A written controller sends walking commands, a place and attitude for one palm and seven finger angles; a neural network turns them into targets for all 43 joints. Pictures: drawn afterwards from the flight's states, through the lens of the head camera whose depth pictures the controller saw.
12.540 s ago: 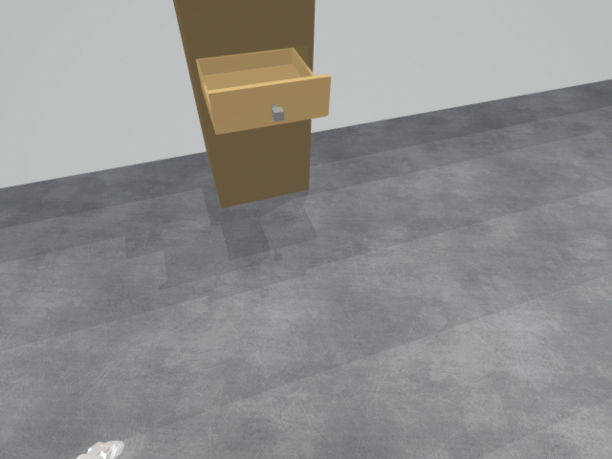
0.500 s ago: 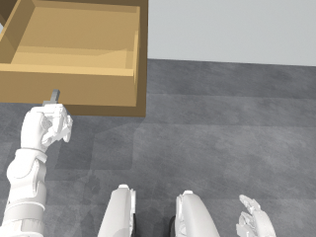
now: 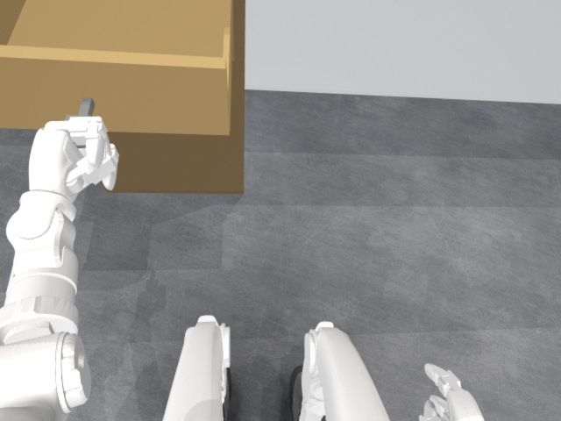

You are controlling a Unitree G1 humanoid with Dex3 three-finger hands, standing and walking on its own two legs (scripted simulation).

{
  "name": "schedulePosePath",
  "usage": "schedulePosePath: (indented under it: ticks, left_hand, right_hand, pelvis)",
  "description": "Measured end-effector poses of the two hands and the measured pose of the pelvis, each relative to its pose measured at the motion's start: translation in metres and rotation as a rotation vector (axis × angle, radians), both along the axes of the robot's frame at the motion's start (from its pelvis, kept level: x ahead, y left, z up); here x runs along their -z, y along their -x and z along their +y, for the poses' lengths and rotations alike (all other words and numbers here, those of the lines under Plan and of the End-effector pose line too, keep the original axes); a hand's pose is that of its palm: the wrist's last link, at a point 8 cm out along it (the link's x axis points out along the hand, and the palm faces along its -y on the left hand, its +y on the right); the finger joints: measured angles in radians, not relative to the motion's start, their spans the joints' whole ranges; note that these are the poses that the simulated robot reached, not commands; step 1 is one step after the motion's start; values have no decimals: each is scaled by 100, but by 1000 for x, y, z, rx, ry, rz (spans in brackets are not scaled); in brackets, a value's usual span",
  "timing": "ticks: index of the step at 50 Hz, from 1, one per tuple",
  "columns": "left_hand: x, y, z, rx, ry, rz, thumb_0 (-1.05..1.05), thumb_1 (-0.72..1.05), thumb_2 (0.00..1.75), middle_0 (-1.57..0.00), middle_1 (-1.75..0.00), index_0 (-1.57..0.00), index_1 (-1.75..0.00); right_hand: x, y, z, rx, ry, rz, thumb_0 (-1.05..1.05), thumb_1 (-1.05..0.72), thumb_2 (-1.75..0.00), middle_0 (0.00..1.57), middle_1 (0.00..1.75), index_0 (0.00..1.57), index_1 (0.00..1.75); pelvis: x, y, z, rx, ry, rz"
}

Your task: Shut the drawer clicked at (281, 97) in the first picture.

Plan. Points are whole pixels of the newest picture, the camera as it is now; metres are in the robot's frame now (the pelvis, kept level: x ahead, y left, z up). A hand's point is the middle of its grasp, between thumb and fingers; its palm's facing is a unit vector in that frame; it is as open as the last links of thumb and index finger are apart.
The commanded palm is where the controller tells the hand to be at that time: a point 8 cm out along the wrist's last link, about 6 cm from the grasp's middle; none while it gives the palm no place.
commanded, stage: push the drawer shut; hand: left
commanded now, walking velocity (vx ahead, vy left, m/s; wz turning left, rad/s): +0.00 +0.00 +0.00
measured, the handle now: (83, 121) +0.50 +0.29 +0.04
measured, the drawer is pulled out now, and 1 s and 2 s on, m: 0.18 0.07 0.00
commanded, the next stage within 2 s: pull the fist back off the drawer in 1.76 s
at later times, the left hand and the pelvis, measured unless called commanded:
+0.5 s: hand (118, 123) +0.51 +0.24 +0.04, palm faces +0.03 -1.00 -0.05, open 3.3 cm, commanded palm +0.51 +0.27 +0.04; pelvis +0.01 +0.01 +0.00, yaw -1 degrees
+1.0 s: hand (124, 95) +0.56 +0.24 +0.04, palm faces +0.05 -1.00 -0.05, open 3.4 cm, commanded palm +0.57 +0.26 +0.04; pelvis +0.00 +0.00 -0.01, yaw -2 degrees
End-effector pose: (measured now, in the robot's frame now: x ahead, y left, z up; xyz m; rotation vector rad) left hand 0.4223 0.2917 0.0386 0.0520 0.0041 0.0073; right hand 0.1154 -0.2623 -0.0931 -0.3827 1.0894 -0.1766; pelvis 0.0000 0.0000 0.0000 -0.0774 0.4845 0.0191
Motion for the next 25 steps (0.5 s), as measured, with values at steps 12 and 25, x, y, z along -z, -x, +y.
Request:
schedulePosePath:
  ticks: [12, 25]
  left_hand:
    - [0, -34, 1, -16, 3, -2, 2, 90, 90, -142, -160, -142, -160]
    - [0, -62, 2, -18, 4, 1, 2, 90, 90, -143, -160, -143, -160]
  right_hand:
    - [5, 48, -5, 68, 10, 135, 1, -90, -90, 21, 30, 20, 30]
    - [2, 56, -2, 85, 19, 189, 0, -90, -90, 21, 30, 21, 30]
  pelvis:
    - [3, -2, 3, 13, 5, 30]
    - [3, -6, 6, 13, 17, 53]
